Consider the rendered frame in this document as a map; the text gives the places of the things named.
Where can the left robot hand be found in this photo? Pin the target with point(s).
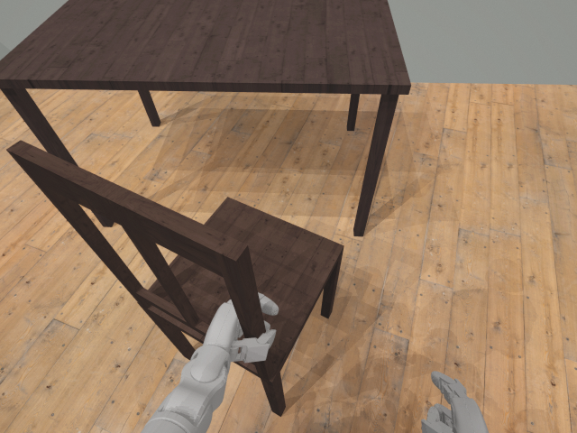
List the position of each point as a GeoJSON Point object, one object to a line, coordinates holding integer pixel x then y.
{"type": "Point", "coordinates": [225, 328]}

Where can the table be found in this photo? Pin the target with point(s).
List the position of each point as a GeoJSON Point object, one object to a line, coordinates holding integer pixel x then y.
{"type": "Point", "coordinates": [271, 46]}

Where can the robot left forearm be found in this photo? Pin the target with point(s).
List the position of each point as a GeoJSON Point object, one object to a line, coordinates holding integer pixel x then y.
{"type": "Point", "coordinates": [189, 407]}

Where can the chair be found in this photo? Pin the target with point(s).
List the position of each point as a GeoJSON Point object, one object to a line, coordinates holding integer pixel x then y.
{"type": "Point", "coordinates": [238, 252]}

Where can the right robot hand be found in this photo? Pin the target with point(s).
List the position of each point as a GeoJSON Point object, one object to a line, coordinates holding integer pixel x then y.
{"type": "Point", "coordinates": [463, 417]}

